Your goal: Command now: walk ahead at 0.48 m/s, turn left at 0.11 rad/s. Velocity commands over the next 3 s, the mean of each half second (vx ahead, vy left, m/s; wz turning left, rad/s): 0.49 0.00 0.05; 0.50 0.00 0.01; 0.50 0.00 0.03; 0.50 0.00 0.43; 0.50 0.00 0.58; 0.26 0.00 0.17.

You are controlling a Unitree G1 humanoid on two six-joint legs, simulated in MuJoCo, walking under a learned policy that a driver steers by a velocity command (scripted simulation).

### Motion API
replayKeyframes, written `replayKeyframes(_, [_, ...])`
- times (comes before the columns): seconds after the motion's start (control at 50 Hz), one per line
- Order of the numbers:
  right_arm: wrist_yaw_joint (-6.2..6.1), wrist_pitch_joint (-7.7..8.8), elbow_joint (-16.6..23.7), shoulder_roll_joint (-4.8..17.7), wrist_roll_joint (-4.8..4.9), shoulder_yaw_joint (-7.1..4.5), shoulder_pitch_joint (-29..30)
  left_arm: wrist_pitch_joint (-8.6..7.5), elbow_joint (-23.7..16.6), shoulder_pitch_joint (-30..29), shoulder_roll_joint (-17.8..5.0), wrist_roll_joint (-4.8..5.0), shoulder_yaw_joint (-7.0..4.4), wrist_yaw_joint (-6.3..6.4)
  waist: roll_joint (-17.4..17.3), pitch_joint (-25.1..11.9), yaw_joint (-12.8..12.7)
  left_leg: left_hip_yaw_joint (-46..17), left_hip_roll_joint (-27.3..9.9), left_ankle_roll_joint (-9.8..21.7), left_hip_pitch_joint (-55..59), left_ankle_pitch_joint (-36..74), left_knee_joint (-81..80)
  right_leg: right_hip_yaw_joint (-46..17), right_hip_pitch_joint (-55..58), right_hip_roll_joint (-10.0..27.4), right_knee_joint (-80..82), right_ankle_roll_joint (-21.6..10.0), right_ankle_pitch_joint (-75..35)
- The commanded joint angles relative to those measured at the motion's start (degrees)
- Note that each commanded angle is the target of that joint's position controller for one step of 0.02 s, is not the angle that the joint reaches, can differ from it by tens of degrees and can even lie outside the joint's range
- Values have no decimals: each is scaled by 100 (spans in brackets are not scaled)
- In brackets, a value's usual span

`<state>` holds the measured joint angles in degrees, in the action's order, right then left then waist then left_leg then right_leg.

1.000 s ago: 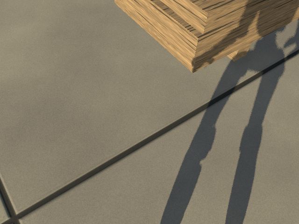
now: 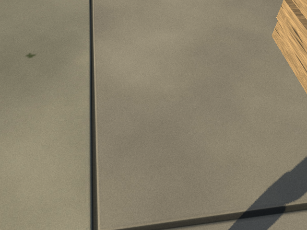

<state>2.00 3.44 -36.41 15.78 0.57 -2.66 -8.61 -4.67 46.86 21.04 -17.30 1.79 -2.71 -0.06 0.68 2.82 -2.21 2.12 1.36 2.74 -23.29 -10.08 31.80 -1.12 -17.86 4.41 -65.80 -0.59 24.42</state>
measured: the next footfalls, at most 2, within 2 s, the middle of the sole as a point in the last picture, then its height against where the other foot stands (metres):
right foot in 0.42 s outside the picture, level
left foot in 0.98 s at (143, 167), level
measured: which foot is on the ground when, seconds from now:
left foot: down 0.00-0.44, up 0.46-0.96, down 0.98-1.00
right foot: up 0.00-0.40, down 0.42-0.98, up 1.00-1.00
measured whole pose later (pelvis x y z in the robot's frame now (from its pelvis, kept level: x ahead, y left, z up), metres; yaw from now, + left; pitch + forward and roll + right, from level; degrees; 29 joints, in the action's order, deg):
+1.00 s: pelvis +0.57 -0.01 -0.01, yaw +0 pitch +2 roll -1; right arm 2.3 5.4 -40.3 15.1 0.3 -2.0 -2.6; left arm -2.2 49.8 22.1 -17.9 0.5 -3.0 0.3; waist 0.1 1.7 -3.8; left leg 1.7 -0.2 3.6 -27.5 -4.7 30.4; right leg 0.6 -2.1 0.1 -34.1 -0.8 27.3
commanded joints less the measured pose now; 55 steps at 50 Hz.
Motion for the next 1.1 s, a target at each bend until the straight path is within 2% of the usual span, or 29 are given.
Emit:
replayKeyframes(0.02, [-27,95,74,695,-95,-211,-637,-149,-664,-334,-619,-67,-153,-7,-699,-658,279,-2060,-1501,1108,2020,514,-1807,-297,-1998,477,-317,-80,-834])
replayKeyframes(0.06, [-32,180,4,614,-53,-209,-514,-23,-552,-147,-497,-65,-132,-40,-616,-537,118,-1708,-1393,1212,1587,753,-2149,-250,-1742,513,-82,38,-1007])
replayKeyframes(0.12, [-69,264,-196,735,-40,-235,-585,81,-703,-629,-394,-151,-100,-11,-372,-116,118,-1270,-1343,1222,1310,1144,-2434,-198,-2115,522,637,223,-1577])
replayKeyframes(0.2, [-147,215,-399,844,-19,-240,-826,-6,-919,-1447,-236,-144,-16,-94,-331,108,387,-724,-1092,982,1383,1231,-2506,-33,-2027,318,2248,216,-2879])
replayKeyframes(0.26, [-169,170,-607,1005,42,-274,-1204,-69,-1107,-2041,-208,-93,21,-194,-302,232,632,-693,-1222,928,1685,961,-2471,78,-1882,126,3008,132,-3236])
replayKeyframes(0.36, [-221,14,-853,1122,83,-326,-1397,-104,-1297,-2191,-402,-109,-39,-328,-413,141,510,-803,-1596,718,2748,1860,-1817,75,-1822,-78,3581,-222,-2379])
replayKeyframes(0.38, [-234,-14,-859,1182,70,-340,-1337,-102,-1255,-1942,-497,-119,-83,-316,-519,-50,355,-764,-1553,645,2841,2728,-1471,207,-1403,-235,3603,-317,-2123])
replayKeyframes(0.4, [-247,-54,-859,1198,54,-335,-1239,-96,-1110,-1350,-647,-133,-177,-278,-539,-455,4,-602,-1369,535,2803,3733,-712,420,-555,-455,3708,-464,-2096])
replayKeyframes(0.42, [-273,-79,-827,1048,2,-263,-1249,-79,-879,-441,-913,-143,-300,-215,-442,-1122,-405,-379,-1068,344,2245,3751,480,343,891,-356,3558,-660,-2321])
replayKeyframes(0.44, [-257,-15,-642,506,-73,-84,-1842,-69,-803,292,-1484,-277,-418,-166,581,-2177,-338,-172,-435,-18,224,1663,2738,-1769,3292,1120,3431,-1407,-2060])
replayKeyframes(0.46, [-212,97,-759,287,-22,9,-2060,-50,-684,536,-1309,-172,-382,-203,1613,-2852,-311,-688,353,-222,-1101,-2144,4139,-4135,4187,1828,4515,-1988,-997])
replayKeyframes(0.48, [-160,189,-681,896,125,-143,-1570,-37,-735,263,-932,-112,-254,-195,1015,-2157,-423,-1094,-16,-151,-1784,-2113,4641,-3821,3770,1702,4780,-1703,-228])
replayKeyframes(0.5, [-138,240,-507,959,214,-148,-1005,-16,-778,-86,-789,-129,-208,-164,624,-1378,-354,-869,-308,-90,-1963,-1686,4541,-2986,2953,1502,4874,-1491,-326])
replayKeyframes(0.52, [-155,250,-428,879,144,-127,-705,-16,-780,-423,-693,-167,-170,-163,176,-794,-162,-703,-572,-81,-1858,-1230,4114,-2364,2046,1275,5037,-1385,-877])
replayKeyframes(0.54, [-179,210,-436,840,48,-159,-677,-51,-809,-632,-551,-234,-126,-170,167,-563,30,-719,-774,-87,-1559,-901,3736,-1989,1445,1099,5209,-1327,-1361])
replayKeyframes(0.56, [-181,154,-488,754,33,-153,-833,-79,-813,-729,-526,-269,-118,-177,326,-516,178,-732,-852,-125,-1213,-737,3593,-1788,1074,1000,5360,-1349,-1710])
replayKeyframes(0.62, [-222,4,-566,530,-5,-112,-936,-181,-683,-730,-569,-195,-141,-180,292,-397,336,-637,-917,-275,-1097,-439,3067,-1155,701,851,5707,-1432,-2330])
replayKeyframes(0.68, [-226,12,-393,453,-59,-81,-336,-157,-527,-530,-697,-176,-180,-111,186,-177,196,-589,-958,-410,-1475,496,2078,-719,840,737,5869,-1355,-2660])
replayKeyframes(0.74, [-161,90,-276,322,-35,-31,235,-100,-413,-338,-779,-135,-192,-60,209,-53,-21,-432,-806,-402,-1304,1411,927,-325,944,541,5896,-1145,-2643])
replayKeyframes(0.84, [-10,177,-5,328,35,-7,1057,32,-103,168,-900,-79,-229,-31,232,160,-316,-322,-592,-288,-1355,1486,-14,-363,1665,822,5668,-1107,-2589])
replayKeyframes(0.92, [82,225,34,532,27,-77,899,158,12,119,-1022,-48,-286,35,392,-20,-46,-237,-393,11,-922,649,-363,-447,2289,1058,5037,-928,-3732])
replayKeyframes(0.94, [67,232,-86,657,10,-150,448,187,1,-10,-1061,-44,-291,52,432,-306,246,-63,-216,135,-218,605,-506,-314,2254,937,4501,-832,-4640])
replayKeyframes(0.96, [18,230,-349,918,-7,-290,-398,212,-16,-44,-938,-71,-238,67,330,-878,646,11,-143,319,1048,768,-555,-78,1920,638,3491,-669,-5048])
replayKeyframes(0.98, [-51,205,-546,1338,-66,-413,-1452,195,-174,-19,-653,-205,-103,87,-244,-1778,1019,-1104,-1150,708,2843,997,-289,157,749,311,1749,-450,-3605])
replayKeyframes(1.0, [-43,179,-650,1755,-65,-493,-1664,61,-283,713,28,-182,95,25,-1734,-2383,580,-3841,-2364,1682,4681,-137,-816,89,-1646,-802,-163,-71,412])
replayKeyframes(1.02, [-41,172,-621,1139,32,-348,-1660,-59,-205,338,-573,-53,-20,-10,-1207,-2269,884,-4255,-2304,1610,4615,-957,-1283,-621,-2366,-578,-797,-101,922])
replayKeyframes(1.04, [-63,173,-576,933,21,-267,-1263,-138,-384,-205,-838,79,-103,-44,-954,-1414,845,-3380,-2104,1343,3932,-788,-1408,-528,-2710,-284,-845,-168,449])
replayKeyframes(1.06, [-69,165,-531,829,-12,-229,-899,-167,-455,-510,-784,43,-88,-28,-501,-990,685,-2763,-1877,1190,3171,-232,-1522,-360,-2560,-3,-593,-162,-68])
replayKeyframes(1.1, [-54,182,-489,580,-112,-142,-500,-105,-464,-541,-676,-102,-122,-28,-450,-553,335,-2079,-1559,1116,2066,645,-1883,-341,-2029,288,-81,-77,-633])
